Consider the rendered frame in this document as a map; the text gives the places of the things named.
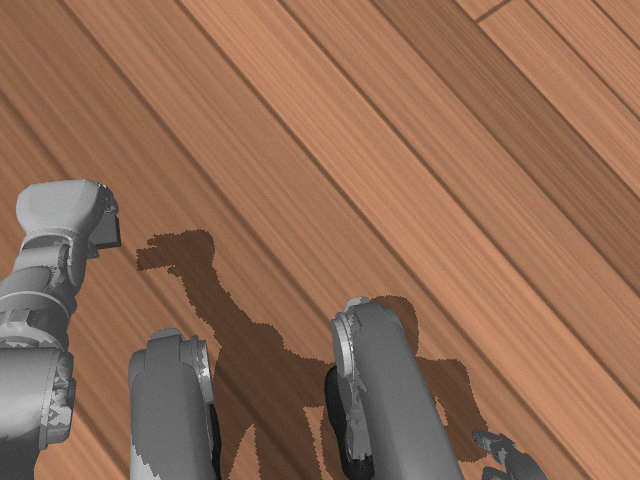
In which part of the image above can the small box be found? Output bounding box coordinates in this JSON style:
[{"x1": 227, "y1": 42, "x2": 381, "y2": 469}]
[{"x1": 88, "y1": 213, "x2": 122, "y2": 250}]

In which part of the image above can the left robot hand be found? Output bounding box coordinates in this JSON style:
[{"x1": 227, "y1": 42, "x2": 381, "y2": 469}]
[{"x1": 16, "y1": 179, "x2": 119, "y2": 259}]

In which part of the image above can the left robot arm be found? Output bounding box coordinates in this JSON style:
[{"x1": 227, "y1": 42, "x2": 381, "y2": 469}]
[{"x1": 0, "y1": 228, "x2": 88, "y2": 480}]

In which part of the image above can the right robot hand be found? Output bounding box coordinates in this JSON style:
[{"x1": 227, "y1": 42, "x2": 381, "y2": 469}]
[{"x1": 472, "y1": 429, "x2": 548, "y2": 480}]

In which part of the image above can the right robot foot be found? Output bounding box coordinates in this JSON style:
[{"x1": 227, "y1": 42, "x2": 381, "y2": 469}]
[{"x1": 324, "y1": 365, "x2": 375, "y2": 480}]

